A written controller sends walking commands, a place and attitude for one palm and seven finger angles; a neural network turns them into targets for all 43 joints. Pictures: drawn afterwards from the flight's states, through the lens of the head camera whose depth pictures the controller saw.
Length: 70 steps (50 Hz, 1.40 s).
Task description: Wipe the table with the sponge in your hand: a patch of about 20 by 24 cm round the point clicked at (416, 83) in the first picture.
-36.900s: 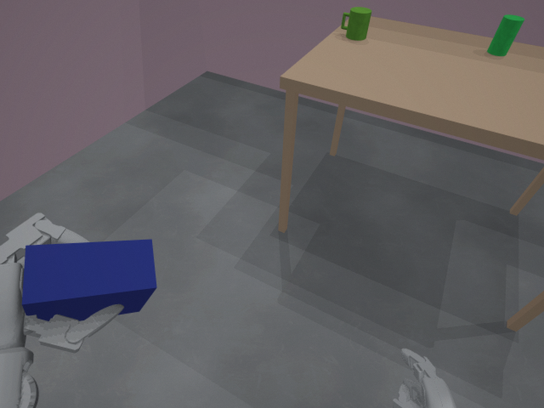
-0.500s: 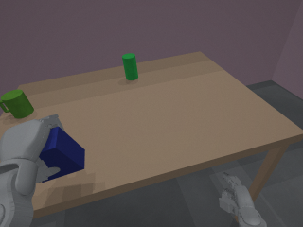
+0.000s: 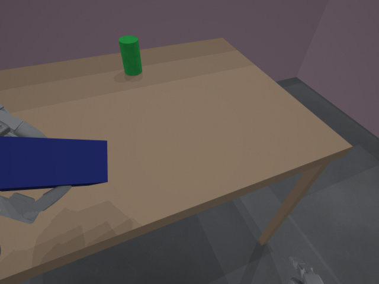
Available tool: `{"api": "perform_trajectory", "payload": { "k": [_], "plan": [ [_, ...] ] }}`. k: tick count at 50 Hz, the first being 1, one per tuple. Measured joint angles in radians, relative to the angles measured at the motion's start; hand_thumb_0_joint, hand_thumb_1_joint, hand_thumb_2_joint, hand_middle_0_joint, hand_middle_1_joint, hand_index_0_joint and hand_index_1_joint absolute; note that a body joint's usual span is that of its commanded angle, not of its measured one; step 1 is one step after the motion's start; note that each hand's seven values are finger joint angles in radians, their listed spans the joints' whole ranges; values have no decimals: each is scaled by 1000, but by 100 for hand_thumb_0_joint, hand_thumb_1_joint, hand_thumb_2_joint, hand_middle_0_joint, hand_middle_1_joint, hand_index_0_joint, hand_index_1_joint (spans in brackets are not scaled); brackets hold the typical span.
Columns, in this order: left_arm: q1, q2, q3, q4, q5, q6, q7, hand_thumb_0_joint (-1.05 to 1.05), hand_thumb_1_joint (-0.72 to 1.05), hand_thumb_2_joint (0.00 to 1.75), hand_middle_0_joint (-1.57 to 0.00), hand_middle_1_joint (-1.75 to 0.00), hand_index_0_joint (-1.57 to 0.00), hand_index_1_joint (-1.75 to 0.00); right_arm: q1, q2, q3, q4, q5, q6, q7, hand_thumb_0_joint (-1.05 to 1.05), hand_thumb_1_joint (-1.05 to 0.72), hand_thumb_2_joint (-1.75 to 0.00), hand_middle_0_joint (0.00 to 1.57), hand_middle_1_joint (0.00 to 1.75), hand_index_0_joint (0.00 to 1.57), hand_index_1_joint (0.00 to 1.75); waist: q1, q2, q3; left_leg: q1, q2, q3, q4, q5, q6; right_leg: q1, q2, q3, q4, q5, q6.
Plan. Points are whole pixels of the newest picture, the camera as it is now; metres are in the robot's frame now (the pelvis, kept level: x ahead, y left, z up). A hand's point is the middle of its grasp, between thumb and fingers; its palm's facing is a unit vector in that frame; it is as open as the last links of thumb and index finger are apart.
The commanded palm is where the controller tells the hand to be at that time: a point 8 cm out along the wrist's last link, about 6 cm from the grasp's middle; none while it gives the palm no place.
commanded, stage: step back with the hand held close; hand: left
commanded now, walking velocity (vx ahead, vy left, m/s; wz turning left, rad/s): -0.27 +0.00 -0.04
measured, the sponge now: (68, 166) +0.23 +0.19 +0.21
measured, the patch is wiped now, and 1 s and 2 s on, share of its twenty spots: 1.00 1.00 1.00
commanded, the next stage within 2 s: stop stepping back and stand still in 1.30 s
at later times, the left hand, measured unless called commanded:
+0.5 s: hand out of the picture +0.18 +0.26 +0.23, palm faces +0.48 -0.80 -0.37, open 9.7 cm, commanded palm +0.13 +0.30 +0.24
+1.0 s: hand out of the picture +0.15 +0.25 +0.24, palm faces +0.47 -0.83 -0.31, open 9.7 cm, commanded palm +0.09 +0.28 +0.24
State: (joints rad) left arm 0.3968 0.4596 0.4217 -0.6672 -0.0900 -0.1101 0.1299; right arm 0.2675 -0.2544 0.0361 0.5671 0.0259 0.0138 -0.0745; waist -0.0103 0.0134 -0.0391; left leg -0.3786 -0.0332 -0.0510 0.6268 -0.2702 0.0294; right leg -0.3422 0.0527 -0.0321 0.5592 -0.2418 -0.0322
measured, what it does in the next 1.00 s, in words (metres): lifts its right foot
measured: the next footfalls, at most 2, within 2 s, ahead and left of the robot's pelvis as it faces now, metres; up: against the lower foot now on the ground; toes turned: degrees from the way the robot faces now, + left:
right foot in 1.04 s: -0.07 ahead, -0.15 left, +0.00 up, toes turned -2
left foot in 1.26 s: -0.09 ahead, +0.12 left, +0.00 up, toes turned +1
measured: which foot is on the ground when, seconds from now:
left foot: down 0.00-1.00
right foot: down 0.00-0.76, up 0.78-1.00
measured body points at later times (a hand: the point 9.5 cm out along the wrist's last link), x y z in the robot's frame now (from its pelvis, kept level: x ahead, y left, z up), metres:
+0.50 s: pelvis -0.03 +0.02 -0.01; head -0.02 +0.03 +0.44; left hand +0.15 +0.30 +0.25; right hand +0.16 -0.21 -0.07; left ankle +0.03 +0.10 -0.73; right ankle +0.03 -0.10 -0.73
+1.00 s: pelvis -0.08 +0.01 +0.00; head -0.06 +0.03 +0.45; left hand +0.12 +0.29 +0.25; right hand +0.08 -0.21 -0.08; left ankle +0.04 +0.10 -0.73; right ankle -0.10 -0.14 -0.71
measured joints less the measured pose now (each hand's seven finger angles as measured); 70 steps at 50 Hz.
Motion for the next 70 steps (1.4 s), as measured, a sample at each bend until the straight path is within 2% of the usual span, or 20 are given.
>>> {"api": "perform_trajectory", "payload": {
  "k": [5,11,19,28,31,36,39,42,44,46,49,52,54,57,59,62,63,64,67,70],
  "plan": [
    [4,7,43,55,4,-14,14,-1,-48,108,-77,-138,-78,-137,25,-3,-19,31,5,-2,-1,1,-90,-90,20,30,20,30,-17,2,1,-24,-8,14,7,6,12,-30,-9,13,15,4,12],
    [43,-12,28,27,23,-22,15,-1,-48,108,-77,-138,-78,-137,5,19,-13,16,-3,-35,2,1,-90,-90,20,30,20,30,-22,-6,6,-50,-11,25,12,19,20,-60,-13,22,25,17,20],
    [14,-5,33,-11,26,-58,17,-1,-48,108,-77,-138,-78,-137,-59,36,-5,-6,-7,-59,6,1,-90,-90,21,30,20,30,3,-9,6,-98,-8,15,51,21,21,-94,-9,9,40,29,21],
    [-61,-41,31,38,37,-40,20,-1,-48,108,-77,-138,-78,-137,-88,38,4,-35,-5,-70,6,1,-90,-90,21,30,21,30,30,-11,10,-103,-10,22,63,26,22,-107,-12,14,67,27,22],
    [-68,-47,18,30,35,-36,20,-1,-48,108,-77,-138,-78,-137,-95,40,5,-33,-5,-62,10,1,-90,-90,21,30,21,30,21,-14,15,-122,2,21,82,8,13,-114,-7,4,63,34,17],
    [-38,-24,1,-50,27,-56,24,-1,-48,108,-77,-138,-78,-137,-106,35,-7,-18,-6,-50,18,1,-90,-90,21,30,21,30,-23,-31,46,-161,18,37,113,-5,-4,-137,-24,-24,84,34,17],
    [10,14,37,-100,26,-76,25,-1,-48,108,-77,-138,-78,-137,-97,38,-19,-19,-6,-47,17,1,-90,-90,21,30,21,30,-23,-48,60,-170,20,61,114,49,23,-166,-31,-16,131,0,26],
    [9,31,76,-89,32,-81,32,-1,-48,108,-77,-138,-78,-137,-77,53,-30,-8,-20,-72,16,1,-90,-90,20,30,20,30,-4,-49,63,-166,27,77,92,50,34,-211,-11,39,350,-183,39],
    [-26,28,87,-56,30,-79,39,-1,-48,108,-77,-138,-78,-137,-68,68,-30,14,-23,-93,19,1,-90,-90,20,30,20,30,9,-44,64,-150,38,80,50,80,30,-202,-1,58,436,-238,49],
    [-60,10,89,-19,28,-73,43,-1,-48,108,-77,-138,-78,-137,-61,81,-22,32,-20,-106,25,1,-90,-90,20,30,20,30,18,-36,58,-133,54,81,4,111,24,-157,-6,55,403,-251,55],
    [-83,-33,69,19,22,-63,40,-1,-48,108,-77,-138,-78,-137,-58,88,-1,34,-18,-119,33,1,-90,-90,21,30,21,30,16,-14,45,-124,78,82,-50,153,13,-58,-20,45,232,-225,54],
    [-66,-48,45,19,21,-67,25,-1,-48,108,-77,-138,-78,-137,-67,90,15,15,-20,-128,39,1,-90,-90,21,30,21,30,4,0,37,-150,96,83,-51,178,-2,43,-35,37,4,-88,48],
    [-50,-60,14,7,22,-84,7,-1,-48,108,-77,-138,-78,-137,-88,77,14,16,-15,-127,39,1,-90,-90,21,30,21,30,-6,40,59,-177,120,50,6,111,-23,52,-5,16,-28,-9,59],
    [1,-42,-23,-37,19,-101,-12,-1,-48,108,-77,-138,-78,-137,-88,74,-4,29,1,-108,32,1,-90,-90,21,30,21,30,-12,3,43,-214,70,36,282,-85,-60,19,-27,28,8,-26,57],
    [30,-27,-21,-61,19,-106,-15,-1,-48,108,-77,-138,-78,-137,-80,70,-13,26,5,-87,25,1,-90,-90,21,30,21,30,-19,-35,21,-186,50,56,354,-141,-63,-7,-52,39,18,-23,61],
    [17,0,7,-60,16,-112,-4,-1,-49,108,-77,-138,-78,-137,-75,47,-25,4,10,-79,12,1,-90,-90,21,30,21,30,-37,-62,11,-66,59,73,152,-64,-52,-65,-83,33,56,-16,75],
    [4,10,21,-57,12,-114,1,-1,-49,108,-77,-138,-78,-137,-75,32,-34,-9,10,-84,9,1,-90,-90,21,30,20,30,-43,-52,12,-35,67,67,67,-46,-36,-99,-84,23,89,-21,79],
    [-16,22,41,-45,7,-117,7,-1,-49,108,-77,-138,-78,-137,-89,35,-45,-5,10,-90,8,1,-90,-90,21,30,20,30,-41,-70,27,-48,54,74,64,-59,-23,-137,-91,38,149,-69,76],
    [-37,17,85,-8,3,-99,20,-1,-49,108,-77,-138,-78,-137,-116,57,-51,10,-1,-115,21,1,-90,-90,20,30,20,30,-15,-99,77,-55,55,103,57,-22,-9,-221,-50,83,371,-249,74],
    [-27,-20,78,-11,9,-72,24,-1,-48,108,-77,-138,-78,-137,-103,76,-42,15,1,-153,46,1,-90,-90,20,30,20,30,-6,-88,94,-37,78,103,6,40,-18,-230,-19,66,457,-246,77]
  ]
}}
